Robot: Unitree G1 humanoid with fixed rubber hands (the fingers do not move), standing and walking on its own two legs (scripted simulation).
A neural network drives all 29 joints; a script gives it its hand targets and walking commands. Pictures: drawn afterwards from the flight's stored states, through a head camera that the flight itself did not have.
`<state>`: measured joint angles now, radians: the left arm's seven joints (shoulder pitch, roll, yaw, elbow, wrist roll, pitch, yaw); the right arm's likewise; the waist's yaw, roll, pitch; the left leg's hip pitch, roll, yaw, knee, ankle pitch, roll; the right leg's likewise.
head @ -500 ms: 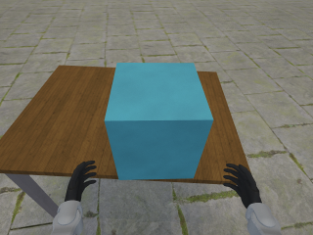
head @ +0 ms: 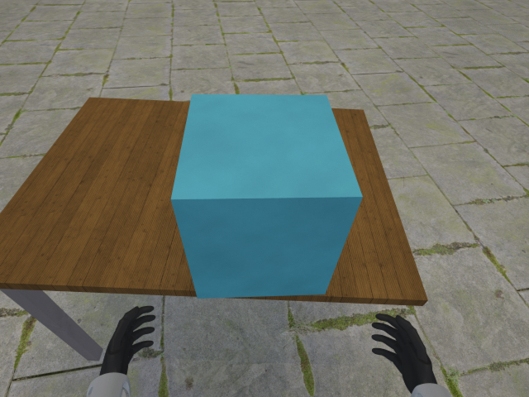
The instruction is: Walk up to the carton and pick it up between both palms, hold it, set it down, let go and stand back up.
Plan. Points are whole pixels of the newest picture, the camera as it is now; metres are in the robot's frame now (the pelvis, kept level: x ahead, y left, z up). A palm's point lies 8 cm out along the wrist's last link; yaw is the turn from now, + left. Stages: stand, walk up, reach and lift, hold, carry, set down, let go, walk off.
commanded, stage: set down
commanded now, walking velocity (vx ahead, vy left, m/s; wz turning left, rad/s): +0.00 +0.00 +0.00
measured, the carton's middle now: (261, 198) +0.48 +0.03 +0.01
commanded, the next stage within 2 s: let go in 0.46 s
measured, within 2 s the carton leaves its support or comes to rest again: neither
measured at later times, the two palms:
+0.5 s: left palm (119, 377) +0.17 +0.24 -0.07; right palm (412, 389) +0.17 -0.21 -0.07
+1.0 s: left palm (115, 390) +0.16 +0.24 -0.08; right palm out of the picture +0.15 -0.21 -0.08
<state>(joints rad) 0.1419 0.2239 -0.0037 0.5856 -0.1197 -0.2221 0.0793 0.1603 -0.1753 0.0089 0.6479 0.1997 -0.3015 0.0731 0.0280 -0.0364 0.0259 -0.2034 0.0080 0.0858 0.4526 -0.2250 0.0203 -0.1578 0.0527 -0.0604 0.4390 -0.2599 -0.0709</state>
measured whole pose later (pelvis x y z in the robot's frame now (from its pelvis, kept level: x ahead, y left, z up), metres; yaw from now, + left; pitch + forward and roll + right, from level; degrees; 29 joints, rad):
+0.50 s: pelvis +0.02 +0.01 +0.00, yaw +0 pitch -5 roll +0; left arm 0.22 0.20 0.01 0.57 -0.03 -0.10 0.02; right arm 0.22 -0.16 -0.01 0.71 0.11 -0.29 0.05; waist 0.03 -0.02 0.07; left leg -0.09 0.00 0.09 0.42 -0.25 0.02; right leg -0.04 0.05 -0.05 0.40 -0.28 -0.06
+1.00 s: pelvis +0.01 +0.01 +0.00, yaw +0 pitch -4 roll +0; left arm 0.21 0.22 0.01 0.56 0.00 0.06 0.01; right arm 0.22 -0.17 -0.02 0.73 0.02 -0.20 0.03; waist 0.02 -0.02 0.08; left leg -0.10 0.00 0.09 0.40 -0.23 0.03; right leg -0.05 0.05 -0.05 0.38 -0.26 -0.06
